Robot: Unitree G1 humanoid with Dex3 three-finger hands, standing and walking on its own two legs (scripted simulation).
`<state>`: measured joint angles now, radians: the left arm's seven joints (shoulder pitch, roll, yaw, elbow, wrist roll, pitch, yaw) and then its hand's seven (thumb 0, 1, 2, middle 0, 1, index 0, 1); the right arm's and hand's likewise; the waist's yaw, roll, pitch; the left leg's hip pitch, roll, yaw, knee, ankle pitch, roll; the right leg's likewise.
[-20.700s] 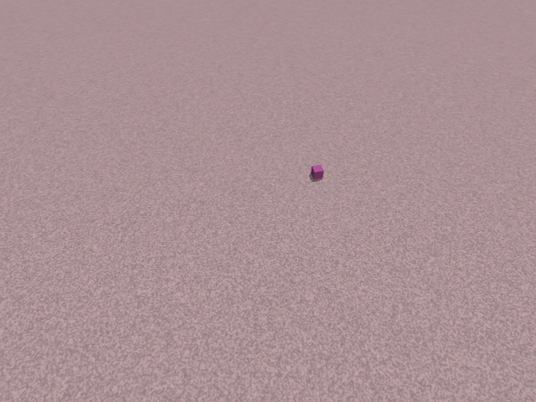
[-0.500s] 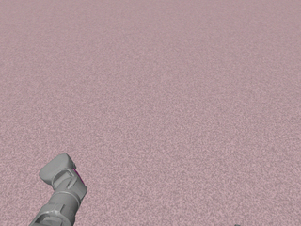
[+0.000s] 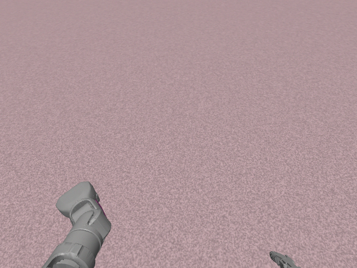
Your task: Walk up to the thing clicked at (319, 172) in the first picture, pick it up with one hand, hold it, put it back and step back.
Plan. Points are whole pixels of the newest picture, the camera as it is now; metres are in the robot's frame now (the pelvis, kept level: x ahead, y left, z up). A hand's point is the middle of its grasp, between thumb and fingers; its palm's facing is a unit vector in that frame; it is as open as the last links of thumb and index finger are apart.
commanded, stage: hold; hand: left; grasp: from above
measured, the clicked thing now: (92, 215) +0.32 +0.23 -0.09
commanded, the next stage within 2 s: crouch in 1.44 s
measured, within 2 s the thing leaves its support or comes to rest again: neither
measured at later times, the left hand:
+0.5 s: hand (84, 219) +0.29 +0.23 -0.04, palm faces -0.30 -0.32 -0.90, open 8.0 cm
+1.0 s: hand (78, 224) +0.27 +0.24 -0.03, palm faces -0.28 -0.33 -0.90, open 7.9 cm
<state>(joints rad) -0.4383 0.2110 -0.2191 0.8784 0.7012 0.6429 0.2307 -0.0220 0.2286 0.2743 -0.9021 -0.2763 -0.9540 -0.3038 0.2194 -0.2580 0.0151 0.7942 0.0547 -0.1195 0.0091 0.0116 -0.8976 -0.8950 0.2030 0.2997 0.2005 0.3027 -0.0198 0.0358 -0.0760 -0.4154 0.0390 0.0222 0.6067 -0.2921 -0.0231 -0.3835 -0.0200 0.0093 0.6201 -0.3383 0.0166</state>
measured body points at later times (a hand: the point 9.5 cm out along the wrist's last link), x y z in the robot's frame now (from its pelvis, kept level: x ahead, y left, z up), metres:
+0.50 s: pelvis -0.01 +0.00 +0.01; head -0.01 -0.02 +0.46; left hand +0.30 +0.24 +0.01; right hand +0.13 -0.24 -0.11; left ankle +0.01 +0.14 -0.73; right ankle -0.02 -0.13 -0.73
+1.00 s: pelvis -0.02 +0.00 +0.01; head -0.02 -0.02 +0.46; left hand +0.28 +0.25 +0.02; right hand +0.16 -0.22 -0.10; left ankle +0.01 +0.14 -0.73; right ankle -0.02 -0.13 -0.73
